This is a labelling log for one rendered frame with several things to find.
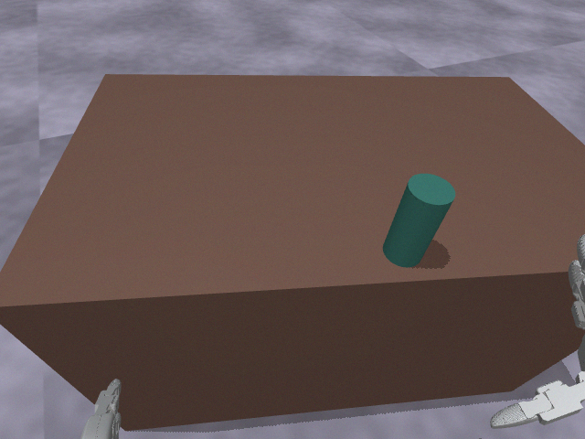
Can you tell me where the can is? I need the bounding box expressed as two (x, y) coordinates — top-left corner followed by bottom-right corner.
(383, 174), (455, 268)

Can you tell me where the left robot hand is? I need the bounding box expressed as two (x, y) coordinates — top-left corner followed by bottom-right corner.
(80, 379), (122, 439)

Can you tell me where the right robot hand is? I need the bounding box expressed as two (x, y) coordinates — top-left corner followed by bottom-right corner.
(490, 234), (585, 429)

